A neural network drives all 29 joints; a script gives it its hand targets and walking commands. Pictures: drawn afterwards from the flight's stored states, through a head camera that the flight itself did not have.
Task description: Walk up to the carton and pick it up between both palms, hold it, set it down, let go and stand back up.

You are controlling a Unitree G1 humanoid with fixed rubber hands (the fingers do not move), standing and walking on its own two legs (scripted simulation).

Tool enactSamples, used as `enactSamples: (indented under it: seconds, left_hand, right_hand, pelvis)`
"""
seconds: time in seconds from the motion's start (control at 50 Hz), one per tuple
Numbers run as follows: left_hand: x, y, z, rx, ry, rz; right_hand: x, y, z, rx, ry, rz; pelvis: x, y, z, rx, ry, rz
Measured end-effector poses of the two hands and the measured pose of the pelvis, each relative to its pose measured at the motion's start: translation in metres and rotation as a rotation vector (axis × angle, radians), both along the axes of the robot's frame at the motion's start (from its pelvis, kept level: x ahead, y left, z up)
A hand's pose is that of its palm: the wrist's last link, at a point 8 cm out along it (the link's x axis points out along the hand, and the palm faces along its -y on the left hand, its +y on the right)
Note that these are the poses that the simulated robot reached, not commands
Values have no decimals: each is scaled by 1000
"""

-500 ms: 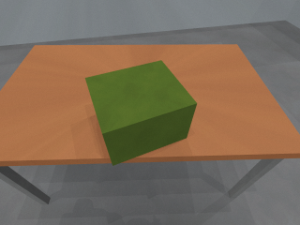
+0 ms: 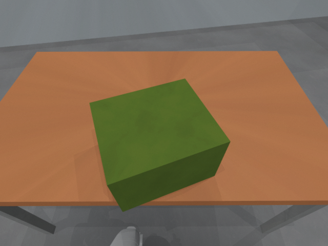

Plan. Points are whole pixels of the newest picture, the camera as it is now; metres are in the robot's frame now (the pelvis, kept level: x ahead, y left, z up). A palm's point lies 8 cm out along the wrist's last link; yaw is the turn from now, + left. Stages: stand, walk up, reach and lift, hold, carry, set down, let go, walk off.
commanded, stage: walk up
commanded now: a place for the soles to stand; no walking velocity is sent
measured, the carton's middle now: (155, 141) +0.39 +0.04 -0.02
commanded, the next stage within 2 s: none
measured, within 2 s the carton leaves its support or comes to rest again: neither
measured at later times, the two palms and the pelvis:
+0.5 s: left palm out of the picture +0.10 +0.29 -0.11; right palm (261, 243) +0.15 -0.24 -0.12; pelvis +0.03 +0.02 -0.02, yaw +3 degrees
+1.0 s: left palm out of the picture +0.06 +0.29 -0.11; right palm out of the picture +0.13 -0.24 -0.11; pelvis +0.01 +0.02 -0.01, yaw +6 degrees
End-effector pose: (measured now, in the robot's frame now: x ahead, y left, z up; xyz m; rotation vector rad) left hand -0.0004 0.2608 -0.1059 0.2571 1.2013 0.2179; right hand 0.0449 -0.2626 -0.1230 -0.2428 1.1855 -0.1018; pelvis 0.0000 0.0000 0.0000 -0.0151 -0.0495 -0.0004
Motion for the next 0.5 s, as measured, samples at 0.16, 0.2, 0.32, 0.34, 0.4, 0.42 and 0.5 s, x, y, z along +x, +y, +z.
enactSamples:
  seconds: [0.16, 0.2, 0.32, 0.34, 0.4, 0.42, 0.5]
  left_hand:
    - [66, 27, -37, -57, -38, -11]
    - [79, 28, -35, -58, -48, -19]
    - [101, 30, -23, -30, -114, -34]
    - [102, 30, -22, -21, -124, -34]
    - [97, 29, -13, -3, -137, -16]
    - [95, 29, -10, 0, -139, -9]
    - [100, 33, -3, 10, -141, -14]
  right_hand:
    - [73, 36, 5, -51, -121, 27]
    - [85, 39, 10, -55, -144, 19]
    - [107, 33, 11, -60, -192, 45]
    - [110, 30, 8, -57, -194, 49]
    - [112, 24, 1, -36, -185, 51]
    - [112, 23, 1, -28, -182, 45]
    - [108, 20, 3, -20, -182, 45]
  pelvis:
    - [28, 25, -19, 10, 3, 34]
    - [30, 27, -17, 2, 6, 39]
    - [32, 26, -18, 9, 13, 49]
    - [31, 24, -20, 11, 10, 50]
    - [29, 20, -19, -17, -1, 61]
    - [30, 19, -18, -10, 3, 58]
    - [31, 19, -15, 5, 17, 58]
